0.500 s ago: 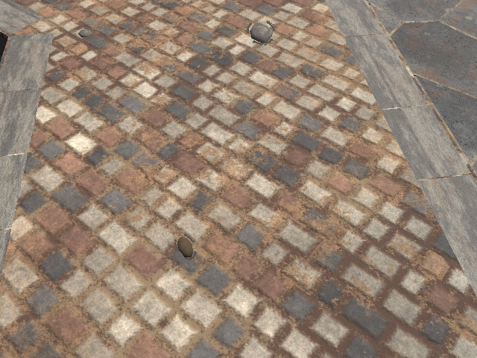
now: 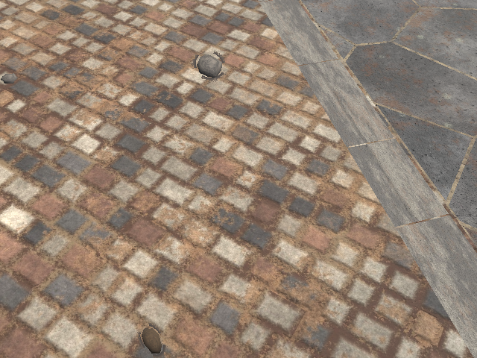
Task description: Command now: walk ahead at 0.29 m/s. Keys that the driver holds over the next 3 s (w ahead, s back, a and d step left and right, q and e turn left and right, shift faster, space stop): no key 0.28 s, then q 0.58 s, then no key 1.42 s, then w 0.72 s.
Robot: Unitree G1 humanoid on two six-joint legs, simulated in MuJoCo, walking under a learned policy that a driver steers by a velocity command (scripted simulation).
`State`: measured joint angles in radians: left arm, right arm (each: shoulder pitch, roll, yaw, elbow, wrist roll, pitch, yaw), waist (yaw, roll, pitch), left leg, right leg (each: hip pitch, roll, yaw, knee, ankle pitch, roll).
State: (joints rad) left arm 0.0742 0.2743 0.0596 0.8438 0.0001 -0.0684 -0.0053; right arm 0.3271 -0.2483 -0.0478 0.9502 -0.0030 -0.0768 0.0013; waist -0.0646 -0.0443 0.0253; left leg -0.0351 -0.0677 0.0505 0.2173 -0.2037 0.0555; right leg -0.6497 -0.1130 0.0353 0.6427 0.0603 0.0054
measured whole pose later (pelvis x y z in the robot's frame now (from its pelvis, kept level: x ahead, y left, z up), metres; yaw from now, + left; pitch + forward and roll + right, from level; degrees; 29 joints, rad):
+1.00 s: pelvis +0.15 -0.05 +0.00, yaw +20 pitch +1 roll +1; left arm 0.12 0.26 0.06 0.90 0.01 -0.01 0.03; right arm 0.15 -0.34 -0.12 0.85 0.02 0.04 -0.06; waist 0.01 0.04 0.05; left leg -0.50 -0.05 -0.12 1.07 -0.42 -0.07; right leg -0.20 -0.01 -0.05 0.40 -0.22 -0.03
